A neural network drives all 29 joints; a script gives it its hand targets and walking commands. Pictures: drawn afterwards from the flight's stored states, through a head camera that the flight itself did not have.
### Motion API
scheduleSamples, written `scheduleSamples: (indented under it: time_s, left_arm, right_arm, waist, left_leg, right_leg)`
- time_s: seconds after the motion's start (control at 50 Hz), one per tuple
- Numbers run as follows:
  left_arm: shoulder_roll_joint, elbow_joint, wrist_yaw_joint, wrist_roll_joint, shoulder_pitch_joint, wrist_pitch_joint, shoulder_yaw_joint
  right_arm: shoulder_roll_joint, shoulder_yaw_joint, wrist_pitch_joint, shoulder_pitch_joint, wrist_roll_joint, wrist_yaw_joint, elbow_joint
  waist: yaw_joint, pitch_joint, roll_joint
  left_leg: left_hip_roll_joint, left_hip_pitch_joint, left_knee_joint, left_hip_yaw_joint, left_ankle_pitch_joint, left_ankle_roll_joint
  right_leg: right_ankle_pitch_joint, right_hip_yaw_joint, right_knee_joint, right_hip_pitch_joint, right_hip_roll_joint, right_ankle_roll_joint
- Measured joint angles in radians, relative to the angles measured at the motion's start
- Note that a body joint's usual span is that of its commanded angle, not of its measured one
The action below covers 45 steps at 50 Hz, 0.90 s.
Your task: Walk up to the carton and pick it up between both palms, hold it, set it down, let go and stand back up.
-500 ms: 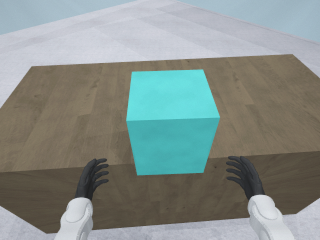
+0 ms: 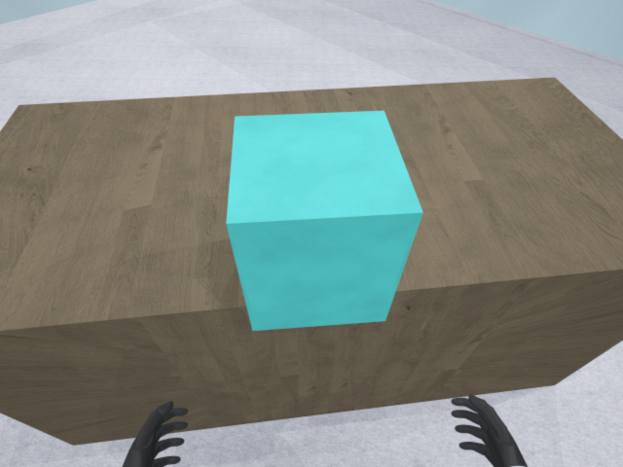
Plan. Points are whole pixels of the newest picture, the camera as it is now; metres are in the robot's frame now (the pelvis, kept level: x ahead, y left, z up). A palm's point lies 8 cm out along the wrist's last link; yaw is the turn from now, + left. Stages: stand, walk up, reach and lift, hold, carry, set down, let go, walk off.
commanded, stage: let go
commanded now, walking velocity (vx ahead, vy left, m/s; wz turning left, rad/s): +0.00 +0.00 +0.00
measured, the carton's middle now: (315, 225) +0.44 +0.00 +0.05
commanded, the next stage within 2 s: stand in 0.24 s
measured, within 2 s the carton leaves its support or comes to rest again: neither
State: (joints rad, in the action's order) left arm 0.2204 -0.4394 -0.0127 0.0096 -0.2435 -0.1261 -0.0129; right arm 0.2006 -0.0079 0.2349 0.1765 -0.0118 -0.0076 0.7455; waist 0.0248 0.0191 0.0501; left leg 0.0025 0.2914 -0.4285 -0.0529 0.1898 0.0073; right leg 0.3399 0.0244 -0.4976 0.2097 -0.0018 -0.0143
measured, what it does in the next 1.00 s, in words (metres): stands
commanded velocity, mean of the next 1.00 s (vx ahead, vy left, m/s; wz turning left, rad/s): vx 0.00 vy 0.00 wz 0.00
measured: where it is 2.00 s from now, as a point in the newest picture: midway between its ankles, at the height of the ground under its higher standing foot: outside the picture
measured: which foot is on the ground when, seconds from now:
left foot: down 0.00-1.00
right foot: down 0.00-1.00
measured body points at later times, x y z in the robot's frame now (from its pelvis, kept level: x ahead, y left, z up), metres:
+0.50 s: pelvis +0.00 +0.01 +0.00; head +0.00 +0.01 +0.45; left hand +0.06 +0.26 -0.12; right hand +0.05 -0.25 -0.14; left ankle +0.02 +0.13 -0.74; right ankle -0.05 -0.11 -0.74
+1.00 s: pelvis -0.01 +0.01 +0.00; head -0.02 +0.02 +0.45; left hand -0.04 +0.25 -0.15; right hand -0.03 -0.22 -0.15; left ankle +0.02 +0.13 -0.74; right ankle -0.05 -0.11 -0.74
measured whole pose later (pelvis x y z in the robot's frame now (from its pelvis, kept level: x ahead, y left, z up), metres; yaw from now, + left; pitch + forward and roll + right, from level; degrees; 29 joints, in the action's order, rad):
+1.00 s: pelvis -0.01 +0.01 +0.00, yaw +1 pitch -1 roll +0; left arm 0.18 -0.95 -0.03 0.03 -0.46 0.02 0.00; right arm 0.17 0.02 0.00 0.40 0.03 0.00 1.06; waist 0.00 0.03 0.00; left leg 0.00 0.24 -0.48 -0.02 0.21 -0.01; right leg 0.32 -0.01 -0.44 0.10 0.00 0.00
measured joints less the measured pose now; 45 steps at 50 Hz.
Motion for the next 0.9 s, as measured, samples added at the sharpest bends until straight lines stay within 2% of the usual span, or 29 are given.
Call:
scheduleSamples:
  time_s: [0.1, 0.26, 0.34, 0.42, 0.54, 0.9]
  left_arm:
    - [-0.007, 0.004, 0.001, 0.009, -0.002, -0.018, -0.001]
    - [0.005, 0.007, 0.003, 0.004, -0.018, -0.055, 0.01]
    - [0.009, -0.066, 0.011, 0.038, -0.06, 0.081, 0.008]
    - [0.018, -0.148, 0.015, 0.041, -0.128, 0.139, -0.006]
    - [0.017, -0.25, 0.008, 0.031, -0.192, 0.159, -0.009]
    - [-0.026, -0.455, -0.019, 0.018, -0.214, 0.152, 0.006]
  right_arm:
    - [-0.006, -0.016, 0.004, -0.019, 0.0, -0.006, 0.039]
    - [-0.014, -0.011, -0.024, -0.035, 0.01, -0.01, 0.066]
    - [0.014, 0.009, -0.132, 0.023, 0.083, 0.017, 0.075]
    - [0.031, 0.03, -0.192, 0.1, 0.083, 0.037, 0.123]
    - [0.039, 0.047, -0.205, 0.178, 0.069, 0.047, 0.178]
    - [-0.012, 0.034, -0.227, 0.224, 0.046, 0.01, 0.286]
  waist:
    - [0.005, 0.025, 0.005]
    - [-0.007, 0.04, -0.001]
    - [-0.03, 0.055, -0.031]
    - [-0.038, 0.052, -0.043]
    - [-0.029, 0.032, -0.045]
    - [-0.024, 0.02, -0.046]
  left_leg:
    - [-0.003, -0.012, 0.003, 0.01, 0.0, 0.0]
    - [-0.003, -0.024, 0.004, 0.016, -0.003, -0.004]
    - [0.011, 0.004, -0.048, 0.023, 0.023, -0.006]
    - [0.014, 0.018, -0.08, 0.027, 0.044, -0.007]
    - [0.012, 0.009, -0.088, 0.027, 0.052, -0.01]
    - [0.002, -0.043, -0.055, 0.03, 0.034, -0.017]
  right_leg:
    - [-0.002, -0.01, 0.014, -0.021, -0.002, 0.001]
    - [-0.012, -0.015, 0.03, -0.042, -0.002, 0.002]
    - [-0.013, -0.021, 0.034, -0.041, 0.013, 0.003]
    - [-0.001, -0.024, 0.02, -0.036, 0.016, 0.003]
    - [0.003, -0.025, 0.02, -0.049, 0.014, 0.005]
    - [-0.014, -0.029, 0.054, -0.104, 0.005, 0.011]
